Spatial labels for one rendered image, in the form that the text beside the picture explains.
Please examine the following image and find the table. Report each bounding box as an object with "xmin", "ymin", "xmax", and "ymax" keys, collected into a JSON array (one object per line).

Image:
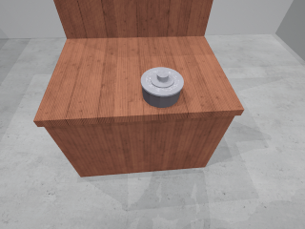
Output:
[{"xmin": 33, "ymin": 0, "xmax": 244, "ymax": 177}]

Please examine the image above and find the lid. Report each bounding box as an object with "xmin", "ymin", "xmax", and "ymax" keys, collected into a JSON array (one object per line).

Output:
[{"xmin": 140, "ymin": 67, "xmax": 184, "ymax": 97}]

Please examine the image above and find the knob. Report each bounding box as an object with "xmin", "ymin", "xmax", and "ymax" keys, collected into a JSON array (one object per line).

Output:
[{"xmin": 156, "ymin": 70, "xmax": 169, "ymax": 81}]

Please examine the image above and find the pot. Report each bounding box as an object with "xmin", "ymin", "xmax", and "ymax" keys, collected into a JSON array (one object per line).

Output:
[{"xmin": 142, "ymin": 87, "xmax": 181, "ymax": 108}]

